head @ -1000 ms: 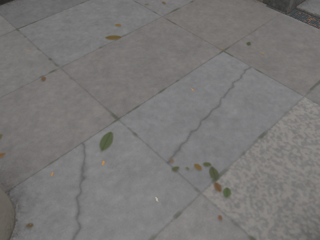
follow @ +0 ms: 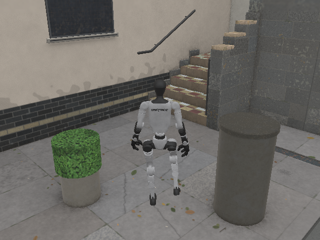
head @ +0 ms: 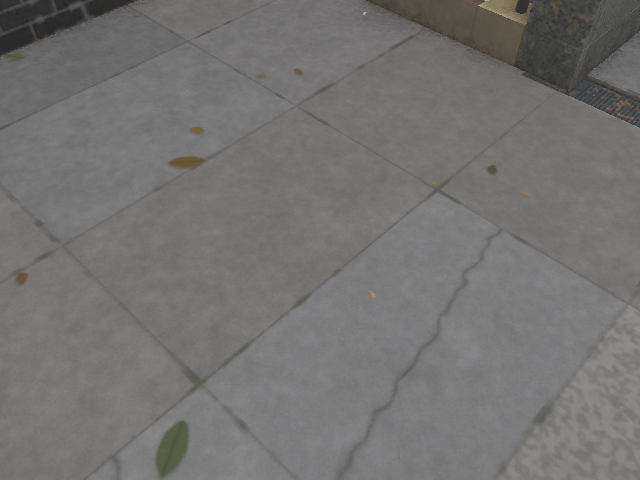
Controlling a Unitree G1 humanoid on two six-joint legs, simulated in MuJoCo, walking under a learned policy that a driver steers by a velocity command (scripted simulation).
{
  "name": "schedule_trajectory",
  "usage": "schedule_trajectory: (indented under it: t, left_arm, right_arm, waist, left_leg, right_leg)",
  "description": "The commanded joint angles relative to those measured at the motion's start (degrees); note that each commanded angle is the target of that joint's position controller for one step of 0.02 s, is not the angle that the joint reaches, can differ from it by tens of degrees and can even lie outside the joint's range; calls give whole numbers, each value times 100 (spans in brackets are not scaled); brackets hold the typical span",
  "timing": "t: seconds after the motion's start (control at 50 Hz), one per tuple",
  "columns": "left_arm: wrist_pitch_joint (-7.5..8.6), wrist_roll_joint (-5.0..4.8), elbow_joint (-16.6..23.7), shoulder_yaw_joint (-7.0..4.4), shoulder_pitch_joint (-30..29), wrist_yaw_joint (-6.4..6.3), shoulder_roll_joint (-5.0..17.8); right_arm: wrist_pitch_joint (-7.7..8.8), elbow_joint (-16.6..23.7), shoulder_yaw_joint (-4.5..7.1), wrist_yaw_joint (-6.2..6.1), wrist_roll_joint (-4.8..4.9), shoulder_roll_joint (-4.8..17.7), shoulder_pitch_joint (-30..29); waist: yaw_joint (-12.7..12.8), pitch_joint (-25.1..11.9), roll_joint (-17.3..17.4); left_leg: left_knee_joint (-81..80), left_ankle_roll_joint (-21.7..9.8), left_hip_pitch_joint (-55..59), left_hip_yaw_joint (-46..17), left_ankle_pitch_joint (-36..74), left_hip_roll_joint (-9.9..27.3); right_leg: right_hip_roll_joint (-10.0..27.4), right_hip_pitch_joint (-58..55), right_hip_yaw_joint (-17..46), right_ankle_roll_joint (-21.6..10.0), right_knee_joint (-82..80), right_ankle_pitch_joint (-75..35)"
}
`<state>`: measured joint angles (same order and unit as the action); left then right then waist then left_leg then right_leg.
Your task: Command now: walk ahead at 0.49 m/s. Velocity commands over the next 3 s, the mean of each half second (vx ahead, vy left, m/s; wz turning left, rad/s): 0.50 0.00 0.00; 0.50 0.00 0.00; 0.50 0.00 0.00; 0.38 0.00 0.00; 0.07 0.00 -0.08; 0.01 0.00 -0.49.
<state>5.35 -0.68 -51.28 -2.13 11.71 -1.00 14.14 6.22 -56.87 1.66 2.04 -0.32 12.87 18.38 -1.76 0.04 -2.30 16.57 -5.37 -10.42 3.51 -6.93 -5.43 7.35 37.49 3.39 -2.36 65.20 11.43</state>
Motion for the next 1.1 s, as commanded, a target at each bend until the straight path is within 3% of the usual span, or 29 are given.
schedule_trajectory:
  t: [0.02, 0.1, 0.2, 0.24, 0.28, 0.3, 0.32, 0.34, 0.36, 0.38, 0.4, 0.42, 0.46, 0.52, 0.58, 0.66, 0.76, 0.82, 0.84, 0.86, 0.88, 0.9, 0.92, 0.94, 0.96, 0.98, 1.02, 1.04, 1.1]
  left_arm:
    - [-28, 66, 240, -82, 201, -42, 269]
    - [36, 19, 477, -51, -695, 25, 185]
    - [87, -61, 749, -19, -1420, 198, 236]
    - [138, -64, 804, -50, -1337, 239, 376]
    - [156, -31, 609, -198, -558, 219, 689]
    - [156, -28, 321, -358, 447, 176, 1012]
    - [134, 73, 154, -500, 1442, 136, 1594]
    - [94, 70, 26, -471, 1752, 202, 1548]
    - [104, 40, 98, -325, 1515, 212, 1016]
    - [95, 8, 251, -258, 923, 207, 851]
    - [83, 41, 362, -208, 450, 232, 722]
    - [88, 80, 404, -170, 200, 258, 592]
    - [119, 124, 319, -136, 194, 284, 438]
    - [153, 112, 128, -212, 490, 236, 698]
    - [89, 102, 6, -211, 750, 157, 715]
    - [71, 81, -134, -175, 1032, 113, 706]
    - [23, -7, -422, -186, 1458, 87, 773]
    - [-41, -23, -435, -233, 1254, 55, 900]
    - [-80, -8, -401, -245, 1104, 42, 937]
    - [-109, 32, -347, -195, 1003, 34, 818]
    - [-95, 130, -203, -107, 1093, 23, 653]
    - [48, 69, -257, 125, 1938, 119, -223]
    - [158, -71, -297, -9, 1485, 136, 429]
    - [224, -197, -77, -103, 853, 137, 740]
    - [228, -174, 16, -111, 512, 81, 732]
    - [193, -79, 38, -153, 405, 36, 679]
    - [28, -53, -36, -192, 716, 25, 480]
    - [-30, -48, -52, -188, 768, 16, 369]
    - [-103, 17, 142, -229, 234, -11, 403]
  right_arm:
    - [97, 313, 121, -120, 8, 761, -207]
    - [23, 223, 147, -206, 95, 909, 244]
    - [-92, 37, 180, -219, 148, 969, 663]
    - [-121, 75, 215, -217, 183, 1035, 556]
    - [-144, 143, 240, -214, 194, 1114, 280]
    - [-145, 192, 176, -211, 151, 937, 247]
    - [-67, 344, 29, -198, 74, 499, 565]
    - [78, 270, -81, -183, 140, 133, 1010]
    - [166, 306, 77, -163, 274, 792, 629]
    - [207, 467, 119, -158, 329, 944, 156]
    - [198, 527, 129, -194, 265, 892, -129]
    - [144, 563, 156, -218, 206, 803, -193]
    - [-10, 502, 166, -229, 167, 609, -25]
    - [-140, 578, 197, -270, 98, 587, -298]
    - [-144, 778, 200, -262, 88, 543, -914]
    - [-119, 958, 139, -181, 139, 434, -1744]
    - [-59, 1236, 81, -1, 153, 438, -2462]
    - [2, 1214, 146, 67, 149, 656, -2148]
    - [-4, 1056, 243, 71, 109, 813, -1612]
    - [-18, 711, 402, 37, 104, 1097, -568]
    - [-44, 497, 528, -28, 46, 1561, 494]
    - [-76, 410, 567, 3, 38, 1853, 729]
    - [-60, 450, 408, 8, 112, 1252, 616]
    - [-29, 535, 344, -15, 134, 1025, 79]
    - [-13, 650, 286, -14, 98, 887, -451]
    - [11, 680, 240, 5, 35, 723, -716]
    - [44, 613, 191, 23, -30, 548, -786]
    - [55, 554, 203, 10, -12, 599, -697]
    - [57, 424, 264, -99, -2, 858, -397]
  waist:
    - [260, 295, 468]
    - [-59, 297, 462]
    - [-287, 465, 536]
    - [-147, 432, 604]
    - [336, -11, 701]
    - [745, -645, 552]
    - [873, -1615, -427]
    - [718, -2127, -1703]
    - [758, -1632, -1071]
    - [637, -945, -681]
    - [481, -598, -200]
    - [295, -344, -155]
    - [99, -232, -309]
    - [74, -28, -148]
    - [201, 89, -80]
    - [453, 285, -62]
    - [618, 580, -92]
    - [304, 349, -235]
    - [-7, 7, -258]
    - [-470, -587, -173]
    - [-743, -1453, 513]
    - [-267, -2273, 2061]
    - [-512, -2024, 1393]
    - [-423, -1122, 1119]
    - [-218, -665, 564]
    - [-44, -373, 486]
    - [251, -260, 645]
    - [295, -191, 638]
    - [232, 82, 489]
  left_leg:
    - [-1184, -977, -540, -1253, 254, 1623]
    - [-1099, -728, -7, -989, 380, 1549]
    - [-725, -651, 819, -1024, 258, 1850]
    - [-478, -564, 1012, -1127, 443, 1998]
    - [417, -390, 972, -907, 1830, 1798]
    - [1655, -214, 562, -619, 2287, 1446]
    - [3839, 133, -1197, -180, 875, 832]
    - [5198, 293, -2751, -568, -2451, 189]
    - [5892, 179, -3339, -1037, -2363, 560]
    - [5927, 116, -3498, -858, -1789, 849]
    - [5667, 136, -3260, -756, -1279, 1068]
    - [5335, 166, -3017, -746, -946, 1239]
    - [4975, 228, -2595, -712, -627, 1388]
    - [4442, 356, -2949, -632, -136, 1425]
    - [3566, 434, -3290, -606, 594, 1429]
    - [2352, 387, -3066, -415, 1401, 1241]
    - [1587, 256, -3102, -369, 1006, 1063]
    - [1355, 55, -2336, -224, 371, 841]
    - [1305, -56, -1434, -57, 322, 620]
    - [1358, -231, -60, -50, 482, 547]
    - [1402, -619, 1697, -1377, 504, 1657]
    - [607, -1593, 3503, -4142, -574, 2866]
    - [90, -1373, 3265, -4471, -1339, 2695]
    - [-26, -1074, 2435, -3586, -1204, 2511]
    - [-187, -919, 1493, -2911, -631, 2324]
    - [-357, -865, 760, -2427, -126, 2142]
    - [-667, -795, 115, -1855, 182, 1860]
    - [-782, -829, -36, -1659, 315, 1813]
    - [-1017, -897, -31, -1358, 642, 1822]
  right_leg:
    - [236, 172, 7, 160, -789, -866]
    - [-4, 64, -186, 205, -2400, -1702]
    - [-186, 6, -261, 134, -3292, -1294]
    - [-255, -321, -265, -14, -3555, -841]
    - [-579, -1518, -537, -190, -3756, -550]
    - [-518, -2864, -410, -401, -3729, -645]
    - [863, -5009, 1420, -1046, -3686, -589]
    - [1559, -6039, 3535, -1507, -4534, 230]
    - [1394, -5628, 3370, -1291, -4687, 592]
    - [1244, -4792, 2555, -1104, -4795, 159]
    - [1007, -3995, 1971, -1026, -5005, -335]
    - [804, -3442, 1553, -985, -5218, -649]
    - [546, -3002, 1054, -979, -5534, -934]
    - [493, -3011, 609, -1064, -5688, -1876]
    - [450, -3220, 338, -1015, -5746, -2178]
    - [330, -3348, 20, -876, -5825, -1736]
    - [671, -4067, 87, -864, -5508, -1604]
    - [771, -4315, 57, -720, -4962, -2674]
    - [656, -4180, -62, -633, -4407, -3707]
    - [322, -3750, -294, -466, -3262, -4038]
    - [-104, -2499, -582, -254, -1364, -2268]
    - [-1143, -326, -291, 102, 507, 1871]
    - [-885, 314, 400, -15, 1144, 2154]
    - [-581, 679, 259, -114, 1193, 1629]
    - [-263, 445, 120, -127, 946, 1035]
    - [-81, 164, 92, -107, 622, 679]
    - [101, -430, 116, -87, 213, 421]
    - [128, -473, 64, -56, 41, 379]
    - [202, 58, 11, 122, -700, -272]
